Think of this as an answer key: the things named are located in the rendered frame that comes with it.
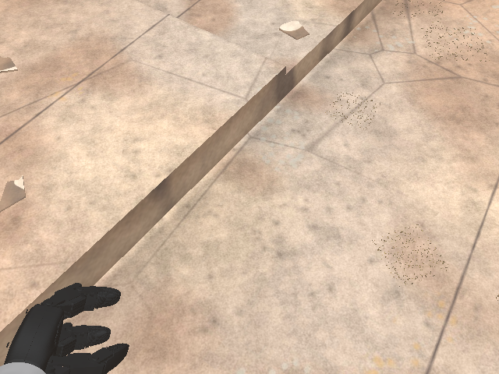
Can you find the robot left hand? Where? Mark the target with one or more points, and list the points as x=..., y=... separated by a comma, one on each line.
x=44, y=341

